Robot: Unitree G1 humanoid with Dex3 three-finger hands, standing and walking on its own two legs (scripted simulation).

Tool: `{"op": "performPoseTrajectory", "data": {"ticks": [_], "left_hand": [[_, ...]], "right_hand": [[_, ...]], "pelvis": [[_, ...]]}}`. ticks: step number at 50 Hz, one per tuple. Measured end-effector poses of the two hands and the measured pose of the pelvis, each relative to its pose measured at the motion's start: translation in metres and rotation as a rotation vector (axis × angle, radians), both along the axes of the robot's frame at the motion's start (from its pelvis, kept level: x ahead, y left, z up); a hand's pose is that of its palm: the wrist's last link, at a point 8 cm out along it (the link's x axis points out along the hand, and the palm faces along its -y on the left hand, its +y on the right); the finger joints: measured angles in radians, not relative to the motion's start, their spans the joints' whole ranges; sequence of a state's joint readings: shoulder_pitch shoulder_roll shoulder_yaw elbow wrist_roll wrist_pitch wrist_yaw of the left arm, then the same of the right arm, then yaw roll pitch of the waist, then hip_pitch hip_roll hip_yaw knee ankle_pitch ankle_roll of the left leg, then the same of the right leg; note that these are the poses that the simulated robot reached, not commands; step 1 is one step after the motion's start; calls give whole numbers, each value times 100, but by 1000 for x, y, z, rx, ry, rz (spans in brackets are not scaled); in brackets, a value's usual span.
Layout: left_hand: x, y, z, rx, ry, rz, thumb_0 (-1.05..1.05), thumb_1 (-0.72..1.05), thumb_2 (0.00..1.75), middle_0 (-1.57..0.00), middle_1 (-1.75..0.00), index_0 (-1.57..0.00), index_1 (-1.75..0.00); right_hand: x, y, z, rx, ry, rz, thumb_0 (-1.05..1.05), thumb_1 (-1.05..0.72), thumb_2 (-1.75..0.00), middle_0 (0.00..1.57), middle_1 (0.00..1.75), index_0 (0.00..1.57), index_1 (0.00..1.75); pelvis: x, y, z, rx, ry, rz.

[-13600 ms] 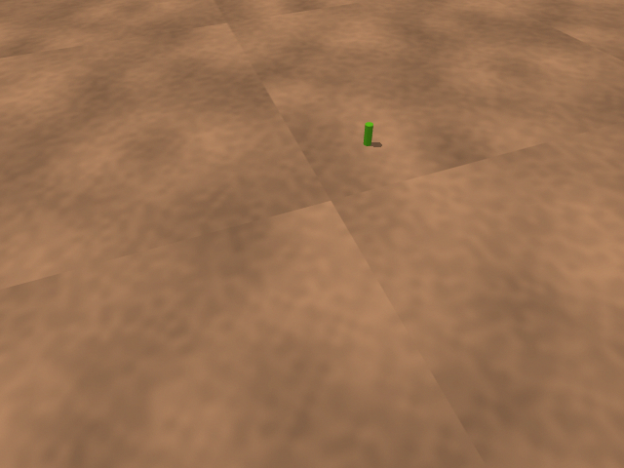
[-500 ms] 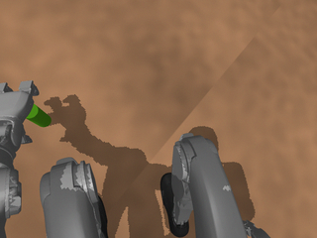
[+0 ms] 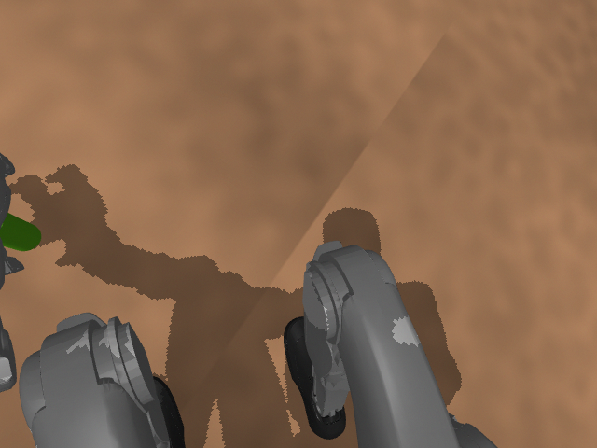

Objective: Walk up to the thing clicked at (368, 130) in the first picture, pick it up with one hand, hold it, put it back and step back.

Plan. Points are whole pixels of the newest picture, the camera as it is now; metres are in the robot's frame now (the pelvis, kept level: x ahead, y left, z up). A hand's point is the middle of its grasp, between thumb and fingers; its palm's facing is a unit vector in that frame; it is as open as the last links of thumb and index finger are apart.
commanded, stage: rest palm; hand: left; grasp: from above
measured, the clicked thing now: (6, 230) +0.45 +0.29 -0.24
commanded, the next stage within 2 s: close in 0.12 s
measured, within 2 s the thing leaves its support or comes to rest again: neither
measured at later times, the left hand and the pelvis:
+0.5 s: hand out of the picture +0.44 +0.30 -0.21, palm faces -0.42 -0.12 -0.90, open 12.6 cm; pelvis +0.00 +0.00 -0.01, yaw -1 degrees
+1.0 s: hand out of the picture +0.43 +0.29 -0.20, palm faces -0.44 -0.12 -0.89, open 10.5 cm; pelvis +0.00 +0.00 +0.00, yaw -1 degrees
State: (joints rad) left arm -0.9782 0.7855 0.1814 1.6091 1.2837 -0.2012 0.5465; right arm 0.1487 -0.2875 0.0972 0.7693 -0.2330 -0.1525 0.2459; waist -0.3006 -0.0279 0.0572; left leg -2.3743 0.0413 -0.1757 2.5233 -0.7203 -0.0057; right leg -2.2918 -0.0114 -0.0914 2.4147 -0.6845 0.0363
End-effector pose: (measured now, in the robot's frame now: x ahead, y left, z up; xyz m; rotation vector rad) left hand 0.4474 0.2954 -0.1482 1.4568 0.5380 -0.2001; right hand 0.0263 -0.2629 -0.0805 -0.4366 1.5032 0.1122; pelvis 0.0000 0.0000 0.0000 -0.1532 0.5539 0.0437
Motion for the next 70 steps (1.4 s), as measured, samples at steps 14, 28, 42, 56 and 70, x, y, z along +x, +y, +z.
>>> {"op": "performPoseTrajectory", "data": {"ticks": [14,28,42,56,70], "left_hand": [[-8,4,2,-32,6,-24,0,-42,96,-9,-105,-12,-102],[-4,3,0,-4,-38,-36,0,-22,83,-21,-96,-25,-91],[-10,2,1,-14,-24,-19,0,-7,70,-33,-88,-38,-82],[-14,1,2,-7,-11,-32,0,9,61,-49,-75,-53,-70],[-12,-4,1,-1,-15,-34,0,24,52,-64,-63,-67,-59]], "right_hand": [[-8,-4,6,-21,15,32,0,-90,-90,20,30,20,30],[6,3,6,-12,-35,114,0,-90,-89,20,30,20,30],[8,13,2,30,-44,100,0,-90,-90,20,30,20,30],[5,2,6,11,-27,105,0,-90,-90,20,30,20,29],[6,3,2,32,-34,105,0,-91,-90,20,30,20,29]], "pelvis": [[-3,-1,-2,-9,-24,-7],[-5,1,-7,-24,-45,-14],[-5,2,-4,-25,-31,-11],[-5,0,-3,-16,-33,-8],[-4,0,-4,-14,-33,-10]]}}
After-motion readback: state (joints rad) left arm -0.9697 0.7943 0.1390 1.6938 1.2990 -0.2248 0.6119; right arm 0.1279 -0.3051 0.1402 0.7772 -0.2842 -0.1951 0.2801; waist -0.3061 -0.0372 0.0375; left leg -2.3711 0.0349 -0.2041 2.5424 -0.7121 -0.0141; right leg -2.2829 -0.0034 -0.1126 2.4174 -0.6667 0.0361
